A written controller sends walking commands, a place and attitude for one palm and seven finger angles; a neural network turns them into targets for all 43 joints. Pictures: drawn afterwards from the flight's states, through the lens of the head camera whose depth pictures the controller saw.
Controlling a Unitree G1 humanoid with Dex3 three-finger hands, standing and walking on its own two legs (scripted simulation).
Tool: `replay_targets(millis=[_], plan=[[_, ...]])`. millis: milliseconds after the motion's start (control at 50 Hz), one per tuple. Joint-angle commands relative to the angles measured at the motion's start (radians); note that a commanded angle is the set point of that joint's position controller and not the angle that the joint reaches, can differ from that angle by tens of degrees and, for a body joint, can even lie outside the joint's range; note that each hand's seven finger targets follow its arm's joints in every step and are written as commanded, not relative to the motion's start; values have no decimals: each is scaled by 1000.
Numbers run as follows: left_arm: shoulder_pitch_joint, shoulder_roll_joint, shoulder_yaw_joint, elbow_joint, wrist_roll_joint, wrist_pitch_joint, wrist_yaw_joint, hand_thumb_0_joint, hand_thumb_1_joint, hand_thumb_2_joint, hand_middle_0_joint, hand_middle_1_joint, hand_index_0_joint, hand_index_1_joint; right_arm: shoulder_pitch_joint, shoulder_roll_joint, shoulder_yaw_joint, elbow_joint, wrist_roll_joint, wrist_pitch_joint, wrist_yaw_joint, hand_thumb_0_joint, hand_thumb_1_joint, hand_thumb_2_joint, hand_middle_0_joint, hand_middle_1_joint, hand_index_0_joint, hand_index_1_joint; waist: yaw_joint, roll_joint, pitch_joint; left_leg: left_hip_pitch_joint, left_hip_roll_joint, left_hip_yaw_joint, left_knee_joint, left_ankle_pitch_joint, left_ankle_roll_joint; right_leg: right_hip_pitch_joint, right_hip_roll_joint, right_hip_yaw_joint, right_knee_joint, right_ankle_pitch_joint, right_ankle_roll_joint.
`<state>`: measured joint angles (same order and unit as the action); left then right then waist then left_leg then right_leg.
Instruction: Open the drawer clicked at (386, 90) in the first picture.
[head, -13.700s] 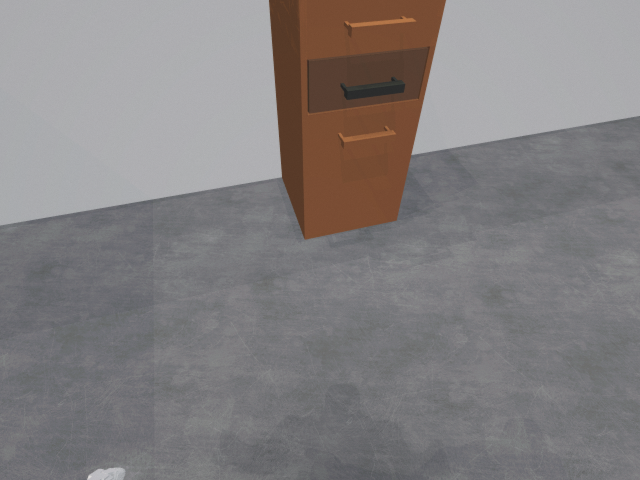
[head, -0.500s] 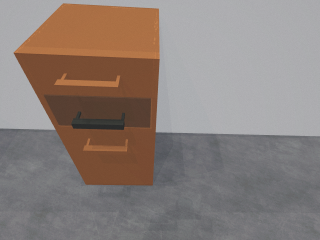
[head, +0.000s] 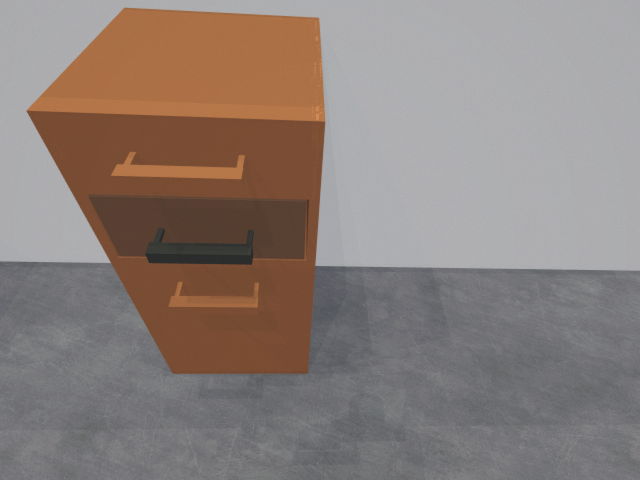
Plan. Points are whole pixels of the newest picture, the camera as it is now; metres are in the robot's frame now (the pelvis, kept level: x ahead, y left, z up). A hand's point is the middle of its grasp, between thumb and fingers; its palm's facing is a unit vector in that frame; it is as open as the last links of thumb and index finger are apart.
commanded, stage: look again from close up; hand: left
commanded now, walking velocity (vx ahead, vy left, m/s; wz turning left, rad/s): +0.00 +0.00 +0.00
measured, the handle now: (203, 243) +0.53 +0.25 -0.09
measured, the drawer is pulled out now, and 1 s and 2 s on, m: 0.00 0.00 0.00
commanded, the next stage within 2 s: raise the hand with hooked fingers in 0.04 s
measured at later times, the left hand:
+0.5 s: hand (199, 426) +0.19 +0.16 -0.05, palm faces +0.02 -0.28 -0.96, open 8.2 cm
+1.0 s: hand (191, 385) +0.23 +0.18 -0.02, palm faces -0.03 -0.09 -1.00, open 11.2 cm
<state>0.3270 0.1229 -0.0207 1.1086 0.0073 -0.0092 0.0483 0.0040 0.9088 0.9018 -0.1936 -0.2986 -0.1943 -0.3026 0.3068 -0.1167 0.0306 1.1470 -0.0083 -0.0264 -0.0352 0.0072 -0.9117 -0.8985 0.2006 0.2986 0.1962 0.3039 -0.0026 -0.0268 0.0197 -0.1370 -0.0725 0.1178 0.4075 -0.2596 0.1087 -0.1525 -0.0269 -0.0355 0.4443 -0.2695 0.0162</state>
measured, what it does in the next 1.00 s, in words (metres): shifts its weight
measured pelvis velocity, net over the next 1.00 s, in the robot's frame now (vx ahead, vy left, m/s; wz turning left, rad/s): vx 0.02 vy -0.07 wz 0.04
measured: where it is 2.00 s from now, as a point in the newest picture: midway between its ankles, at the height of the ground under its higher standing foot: outside the picture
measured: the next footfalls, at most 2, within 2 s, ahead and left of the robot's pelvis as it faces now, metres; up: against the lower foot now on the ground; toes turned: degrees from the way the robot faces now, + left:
none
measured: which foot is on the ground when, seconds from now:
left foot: down 0.00-1.00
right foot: down 0.00-1.00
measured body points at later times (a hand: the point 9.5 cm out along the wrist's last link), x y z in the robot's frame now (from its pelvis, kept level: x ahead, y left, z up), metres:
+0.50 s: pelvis -0.02 -0.02 -0.04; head -0.02 -0.04 +0.41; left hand +0.19 +0.18 +0.01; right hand +0.19 -0.27 -0.11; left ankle -0.02 +0.04 -0.74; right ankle +0.02 -0.11 -0.74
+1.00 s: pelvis +0.02 -0.07 -0.03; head +0.07 -0.10 +0.42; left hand +0.23 +0.18 +0.04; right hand +0.25 -0.25 -0.14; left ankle -0.02 +0.05 -0.74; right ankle +0.02 -0.11 -0.74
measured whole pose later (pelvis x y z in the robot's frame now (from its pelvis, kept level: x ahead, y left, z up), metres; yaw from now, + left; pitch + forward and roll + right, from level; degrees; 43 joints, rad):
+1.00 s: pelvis +0.02 -0.07 -0.03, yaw +2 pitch +9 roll +3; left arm 0.29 0.39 -0.04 0.03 1.02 -0.06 0.34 0.00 0.09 0.56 -0.27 -0.82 -0.27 -0.82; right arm 0.08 -0.21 0.04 0.59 -0.05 0.11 0.01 0.01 -0.91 -0.90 0.21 0.30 0.20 0.30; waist 0.09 0.02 -0.08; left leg -0.45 -0.06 -0.01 0.70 -0.39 0.01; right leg -0.54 0.11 0.02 0.74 -0.35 -0.12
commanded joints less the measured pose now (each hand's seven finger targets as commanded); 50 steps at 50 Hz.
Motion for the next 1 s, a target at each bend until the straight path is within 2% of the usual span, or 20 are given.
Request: replay_targets(millis=[0,100,120,140,160,180,200,220,260,280,300,340,380,440,500,580,700,840,920,980], plan=[[94,54,11,-22,2,-6,4,0,900,900,-200,-300,-200,-300,81,-106,-19,-10,-2,-15,-8,0,-900,-900,200,300,200,300,4,31,58,-28,196,-183,-108,252,-41,-32,-72,66,-43,145,-45],[93,52,12,-20,2,-4,4,0,900,900,-200,-300,-200,-300,91,-105,-20,-7,-2,-15,-10,0,-900,-900,200,300,200,300,3,21,62,-19,204,-191,-121,252,-45,-44,-69,61,-41,126,-42],[92,109,5,4,20,-23,37,0,900,900,-200,-300,-200,-300,25,-167,-21,-96,12,-18,1,0,-900,-900,200,300,200,300,10,45,115,-93,225,-198,46,662,-89,-105,-88,67,-35,244,-26],[-659,403,-5,-1573,151,-161,60,0,877,890,-202,-315,-202,-315,85,-326,-51,-460,56,-160,-18,0,-900,-900,200,300,200,300,-95,363,-425,268,180,-286,-40,689,-150,-127,39,49,149,169,-38],[-272,332,-2,-1281,197,-67,135,0,853,880,-203,-330,-203,-330,-46,-242,-33,-391,50,-278,-54,0,-900,-900,200,300,200,300,-7,462,-389,331,248,-310,-130,670,-213,-289,22,11,323,-134,-52],[3,179,-79,-1148,190,90,182,0,830,870,-205,-345,-205,-345,-62,-210,-59,-369,65,-313,-55,0,-900,-900,200,300,200,300,-5,312,-211,119,223,-303,-182,399,-246,-356,32,1,386,-197,-37],[25,41,-189,-1135,195,126,184,0,807,860,-207,-360,-207,-360,-15,-190,-62,-352,77,-330,-51,0,-900,-900,200,300,200,300,-34,184,-90,67,176,-239,-126,329,-190,-391,31,8,355,-152,-32],[-9,37,-238,-1188,250,112,195,0,783,850,-208,-375,-208,-375,-36,-214,-66,-404,66,-350,-41,0,-900,-900,200,300,200,300,-38,92,-42,11,163,-224,-71,267,-151,-404,26,-4,303,-164,-33],[-36,105,-249,-1211,459,98,239,0,737,830,-212,-405,-212,-405,-76,-258,-64,-481,20,-342,-27,0,-900,-900,200,300,200,300,-58,-51,-47,-123,130,-234,54,49,-120,-411,49,-1,186,-116,-54],[-68,138,-224,-1178,565,92,264,0,713,820,-213,-420,-213,-420,-86,-280,-73,-524,5,-322,-13,0,-900,-900,200,300,200,300,-57,-42,-94,-174,101,-238,119,23,-111,-383,58,44,160,-81,-66],[-21,178,-166,-1163,682,87,300,0,690,810,-215,-435,-215,-435,-126,-284,-84,-579,-22,-283,0,0,-900,-900,200,300,200,300,-21,-49,-184,-188,84,-235,160,-16,-107,-377,63,84,152,-142,-74],[159,179,-121,-1054,854,76,356,0,643,790,-218,-465,-218,-465,-225,-282,-92,-676,-46,-186,30,0,-900,-900,200,300,200,300,50,-75,-93,-315,79,-252,143,-207,-111,-422,71,114,157,-267,-90],[264,157,-114,-958,957,47,378,0,597,770,-222,-495,-222,-495,-241,-267,-96,-717,-28,-79,56,0,-900,-900,200,300,200,300,88,-255,0,-486,50,-189,147,-299,-105,-415,69,153,141,-376,-103],[187,233,-42,-1079,1062,3,413,0,527,740,-227,-540,-227,-540,-325,-248,-88,-796,-13,32,87,0,-900,-900,200,300,200,300,142,-147,-107,-463,26,-154,197,-127,-104,-351,70,183,200,-259,-123],[12,311,21,-1204,1143,3,480,0,457,710,-232,-585,-232,-585,-345,-223,-84,-821,-22,92,92,0,-900,-900,200,300,200,300,144,-4,-192,-413,25,-172,240,-69,-95,-355,79,223,237,-171,-125],[-214,356,39,-1282,1170,2,540,0,363,670,-238,-645,-238,-645,-329,-207,-84,-798,-42,114,76,0,-900,-900,200,300,200,300,78,61,-312,-329,15,-188,339,-1,-82,-407,82,282,251,-73,-118],[-286,330,-30,-1272,1055,-6,447,0,223,610,-248,-735,-248,-735,-351,-206,-65,-756,-49,97,38,0,-900,-900,200,300,200,300,6,32,-308,-330,-7,-166,366,21,-52,-321,63,276,198,69,-84],[-105,414,58,-1212,1013,-17,318,0,60,540,-260,-840,-260,-840,-344,-200,-37,-728,-38,91,32,0,-900,-900,200,300,200,300,77,-58,-312,-416,-9,-152,274,85,-72,-51,17,323,175,411,-48],[-107,459,126,-1277,1017,-59,329,0,-33,500,-267,-900,-267,-900,-339,-199,-45,-714,-43,83,37,0,-900,-900,200,300,200,300,96,-17,-375,-426,-18,-159,264,110,-77,39,-5,346,203,574,-39],[-147,478,168,-1306,1013,-68,361,0,-103,470,-272,-945,-272,-945,-346,-198,-61,-711,-43,82,33,0,-900,-900,200,300,200,300,97,-17,-372,-445,-23,-166,264,74,-72,17,-4,347,194,493,-44]])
